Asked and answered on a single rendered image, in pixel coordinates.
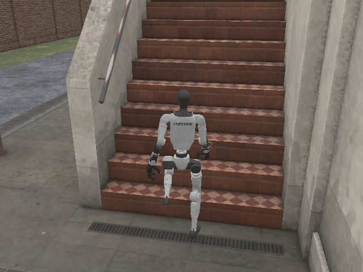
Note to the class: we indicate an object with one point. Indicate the stairs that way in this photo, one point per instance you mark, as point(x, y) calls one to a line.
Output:
point(229, 54)

